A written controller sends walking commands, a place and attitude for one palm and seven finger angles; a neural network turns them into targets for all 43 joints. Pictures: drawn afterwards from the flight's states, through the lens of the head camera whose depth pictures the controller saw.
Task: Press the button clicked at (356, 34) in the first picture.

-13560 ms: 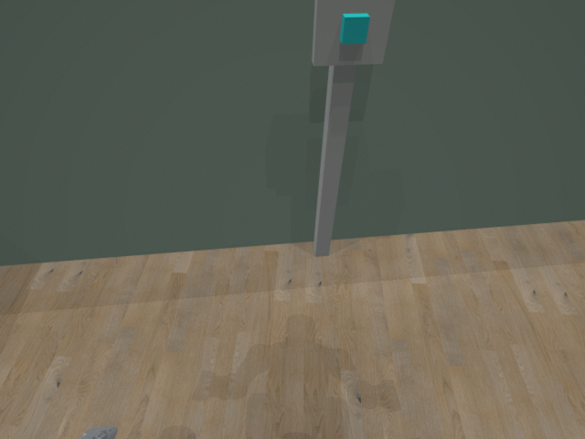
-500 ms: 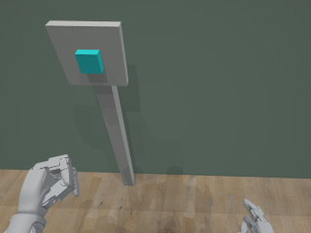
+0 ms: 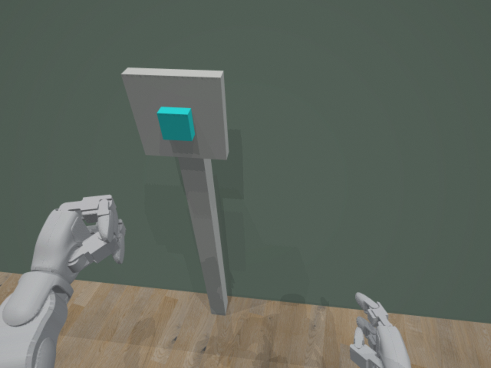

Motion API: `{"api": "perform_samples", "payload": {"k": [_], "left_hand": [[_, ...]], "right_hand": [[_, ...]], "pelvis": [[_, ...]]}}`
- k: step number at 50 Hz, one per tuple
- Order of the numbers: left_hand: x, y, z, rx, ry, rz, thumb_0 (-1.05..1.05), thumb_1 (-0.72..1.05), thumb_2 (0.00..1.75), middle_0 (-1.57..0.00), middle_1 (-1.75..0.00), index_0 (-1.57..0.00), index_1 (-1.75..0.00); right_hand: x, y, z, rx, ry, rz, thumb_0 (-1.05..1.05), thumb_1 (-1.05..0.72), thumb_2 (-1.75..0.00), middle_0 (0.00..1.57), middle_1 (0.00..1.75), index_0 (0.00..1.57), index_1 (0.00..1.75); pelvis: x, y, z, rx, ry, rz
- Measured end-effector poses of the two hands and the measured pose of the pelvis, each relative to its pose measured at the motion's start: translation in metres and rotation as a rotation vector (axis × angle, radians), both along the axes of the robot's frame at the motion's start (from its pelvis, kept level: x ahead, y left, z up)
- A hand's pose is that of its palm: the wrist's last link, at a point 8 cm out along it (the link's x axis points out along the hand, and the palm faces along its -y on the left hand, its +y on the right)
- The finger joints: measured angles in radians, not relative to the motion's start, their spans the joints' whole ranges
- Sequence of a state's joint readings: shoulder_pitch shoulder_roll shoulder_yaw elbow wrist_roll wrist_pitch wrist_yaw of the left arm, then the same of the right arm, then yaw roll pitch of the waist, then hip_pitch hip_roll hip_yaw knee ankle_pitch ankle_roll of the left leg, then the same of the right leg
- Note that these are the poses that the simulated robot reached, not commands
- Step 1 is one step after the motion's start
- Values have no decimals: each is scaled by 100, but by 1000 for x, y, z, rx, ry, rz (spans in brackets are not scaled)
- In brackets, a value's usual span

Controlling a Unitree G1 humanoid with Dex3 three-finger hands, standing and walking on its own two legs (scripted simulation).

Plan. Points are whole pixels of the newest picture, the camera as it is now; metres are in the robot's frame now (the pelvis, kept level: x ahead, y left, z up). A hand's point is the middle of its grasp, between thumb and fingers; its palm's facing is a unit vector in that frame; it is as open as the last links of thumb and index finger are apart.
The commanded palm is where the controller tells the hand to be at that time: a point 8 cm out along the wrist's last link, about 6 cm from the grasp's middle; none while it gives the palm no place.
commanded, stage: raise the hand and make a fist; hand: left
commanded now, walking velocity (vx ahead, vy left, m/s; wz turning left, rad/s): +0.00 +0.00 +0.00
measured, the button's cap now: (177, 123) +0.49 +0.20 +0.18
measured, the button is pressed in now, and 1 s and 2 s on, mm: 0 0 0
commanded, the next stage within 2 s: aim a knuckle at the button in 0.48 s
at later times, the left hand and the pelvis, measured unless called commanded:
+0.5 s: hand (123, 238) +0.22 +0.19 +0.17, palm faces +0.08 -0.99 -0.08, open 3.1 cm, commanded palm +0.19 +0.23 +0.18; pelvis -0.01 -0.02 +0.00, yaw -1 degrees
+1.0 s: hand (151, 207) +0.28 +0.18 +0.17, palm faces +0.03 -1.00 -0.04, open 3.1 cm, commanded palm +0.26 +0.22 +0.17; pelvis -0.02 -0.02 +0.00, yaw -1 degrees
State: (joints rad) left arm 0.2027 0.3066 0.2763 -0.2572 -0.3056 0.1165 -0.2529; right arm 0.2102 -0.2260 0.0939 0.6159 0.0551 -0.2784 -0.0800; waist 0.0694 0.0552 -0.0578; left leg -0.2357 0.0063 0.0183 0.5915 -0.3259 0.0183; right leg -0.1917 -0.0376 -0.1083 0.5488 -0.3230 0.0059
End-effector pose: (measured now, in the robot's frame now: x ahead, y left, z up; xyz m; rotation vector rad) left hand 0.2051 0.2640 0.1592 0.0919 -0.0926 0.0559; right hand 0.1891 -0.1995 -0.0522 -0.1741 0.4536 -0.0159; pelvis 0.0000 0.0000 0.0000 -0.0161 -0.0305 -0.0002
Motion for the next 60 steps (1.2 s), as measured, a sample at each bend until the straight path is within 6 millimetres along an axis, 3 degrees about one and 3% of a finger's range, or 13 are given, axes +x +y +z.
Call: {"api": "perform_samples", "payload": {"k": [8,19,34,42,60], "left_hand": [[9,-2,24,3,-19,-4,2,90,90,-130,-150,-130,-150],[-4,-19,13,-17,16,6,2,90,90,-130,-150,-130,-150],[-8,-27,15,-16,-1,8,2,90,90,-130,-150,-130,-150],[22,-24,11,-33,7,14,2,90,90,-130,-150,-130,-151],[84,-42,1,-54,36,-22,2,90,90,-130,-150,-130,-150]], "right_hand": [[-9,-18,-1,-7,21,-35,1,-90,-90,20,30,21,30],[-19,-41,3,-22,11,-72,1,-90,-90,20,30,21,30],[-26,-46,-1,-2,-8,-72,1,-90,-90,20,30,21,30],[-32,-48,-6,-16,25,-87,1,-90,-90,20,30,21,30],[-42,-47,-15,-22,118,-136,1,-90,-90,20,30,21,30]], "pelvis": [[-3,-6,4,8,-20,-4],[-10,-18,4,13,-37,-11],[-19,-27,4,13,-50,-8],[-21,-27,3,14,-44,-6],[-10,-15,5,21,-9,-29]]}}
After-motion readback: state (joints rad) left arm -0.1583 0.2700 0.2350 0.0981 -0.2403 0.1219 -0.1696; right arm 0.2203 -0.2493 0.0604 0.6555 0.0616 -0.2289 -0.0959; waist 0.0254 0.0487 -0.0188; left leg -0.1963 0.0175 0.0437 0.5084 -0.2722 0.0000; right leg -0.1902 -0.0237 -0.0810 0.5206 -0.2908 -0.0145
